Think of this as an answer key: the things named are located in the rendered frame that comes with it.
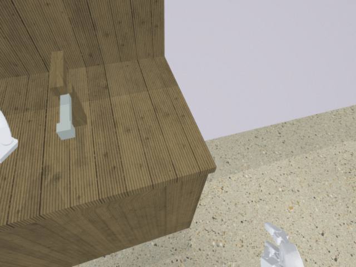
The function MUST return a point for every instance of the left robot hand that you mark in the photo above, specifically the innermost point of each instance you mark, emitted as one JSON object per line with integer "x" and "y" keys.
{"x": 7, "y": 143}

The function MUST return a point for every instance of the counter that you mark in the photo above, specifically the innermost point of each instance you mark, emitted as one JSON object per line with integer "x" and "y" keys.
{"x": 137, "y": 166}

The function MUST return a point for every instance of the right robot hand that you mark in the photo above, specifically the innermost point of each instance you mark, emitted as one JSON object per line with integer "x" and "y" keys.
{"x": 286, "y": 255}

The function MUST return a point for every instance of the tap lever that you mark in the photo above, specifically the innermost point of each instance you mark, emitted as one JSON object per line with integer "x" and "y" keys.
{"x": 65, "y": 128}

